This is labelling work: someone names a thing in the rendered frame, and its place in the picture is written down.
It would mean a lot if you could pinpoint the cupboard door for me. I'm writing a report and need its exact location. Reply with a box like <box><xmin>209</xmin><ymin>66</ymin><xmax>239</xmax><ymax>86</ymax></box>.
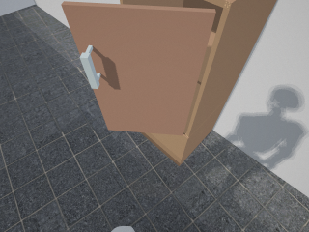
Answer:
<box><xmin>61</xmin><ymin>1</ymin><xmax>216</xmax><ymax>136</ymax></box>

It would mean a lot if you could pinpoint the handle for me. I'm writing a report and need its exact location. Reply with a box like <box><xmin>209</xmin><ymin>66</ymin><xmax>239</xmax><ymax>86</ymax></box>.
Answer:
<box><xmin>79</xmin><ymin>45</ymin><xmax>101</xmax><ymax>89</ymax></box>

